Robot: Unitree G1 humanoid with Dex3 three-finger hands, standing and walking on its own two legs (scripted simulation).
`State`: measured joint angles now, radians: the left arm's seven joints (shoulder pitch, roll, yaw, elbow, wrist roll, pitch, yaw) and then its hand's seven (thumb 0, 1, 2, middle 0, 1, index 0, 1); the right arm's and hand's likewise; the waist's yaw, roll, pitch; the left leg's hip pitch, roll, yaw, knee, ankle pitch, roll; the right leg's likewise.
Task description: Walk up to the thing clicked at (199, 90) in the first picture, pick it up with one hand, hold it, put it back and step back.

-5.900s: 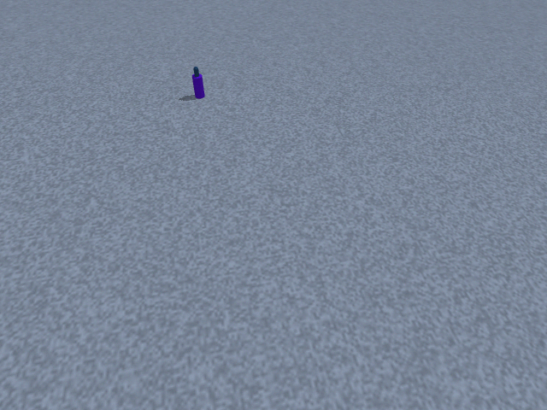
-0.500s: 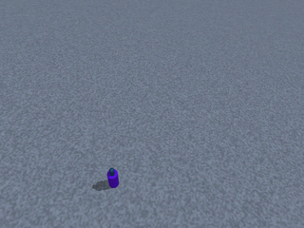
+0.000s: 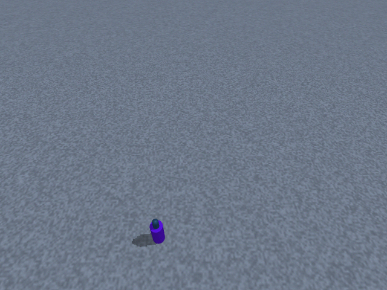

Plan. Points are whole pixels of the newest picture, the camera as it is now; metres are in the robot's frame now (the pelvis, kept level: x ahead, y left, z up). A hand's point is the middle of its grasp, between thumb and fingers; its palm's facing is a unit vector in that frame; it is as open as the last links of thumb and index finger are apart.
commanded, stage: walk up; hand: left
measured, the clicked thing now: (157, 229) +0.53 +0.18 -0.68
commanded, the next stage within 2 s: stand in 0.48 s
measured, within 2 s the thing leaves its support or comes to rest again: neither
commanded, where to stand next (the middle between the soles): +0.06 -0.02 m, yaw -3 degrees
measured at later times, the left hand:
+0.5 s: hand out of the picture +0.10 +0.25 -0.16, palm faces -0.01 -0.95 -0.32, open 7.4 cm
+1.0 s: hand out of the picture +0.08 +0.25 -0.15, palm faces -0.03 -0.94 -0.34, open 7.4 cm
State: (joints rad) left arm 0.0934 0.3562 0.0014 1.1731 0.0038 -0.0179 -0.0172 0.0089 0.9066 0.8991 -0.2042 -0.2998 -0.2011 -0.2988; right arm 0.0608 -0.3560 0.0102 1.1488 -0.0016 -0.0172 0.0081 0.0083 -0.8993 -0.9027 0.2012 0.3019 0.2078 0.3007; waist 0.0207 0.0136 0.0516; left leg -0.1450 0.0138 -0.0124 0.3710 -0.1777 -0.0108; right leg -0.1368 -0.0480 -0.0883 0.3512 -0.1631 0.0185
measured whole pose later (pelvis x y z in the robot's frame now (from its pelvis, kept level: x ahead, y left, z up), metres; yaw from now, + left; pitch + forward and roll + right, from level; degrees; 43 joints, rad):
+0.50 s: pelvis +0.01 +0.00 +0.00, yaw +0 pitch -3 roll +0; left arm 0.07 0.34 0.01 1.16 0.01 -0.01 -0.02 0.01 0.91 0.90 -0.21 -0.30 -0.20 -0.30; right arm 0.10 -0.35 0.00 1.16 -0.01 -0.01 0.00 0.01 -0.90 -0.90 0.20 0.30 0.21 0.30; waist 0.00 -0.01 0.05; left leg -0.12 0.02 -0.01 0.35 -0.18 -0.01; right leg -0.11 -0.05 -0.08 0.33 -0.16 0.02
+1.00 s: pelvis +0.01 -0.01 +0.00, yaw +0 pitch -2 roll +0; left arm 0.10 0.35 0.00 1.16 0.01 -0.01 -0.01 0.01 0.91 0.90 -0.20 -0.30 -0.20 -0.30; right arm 0.09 -0.35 0.01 1.16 -0.01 -0.01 0.01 0.01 -0.90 -0.90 0.20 0.30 0.21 0.30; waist 0.00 0.00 0.05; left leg -0.12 0.02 -0.01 0.32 -0.16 -0.02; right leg -0.12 -0.04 -0.09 0.33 -0.16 0.01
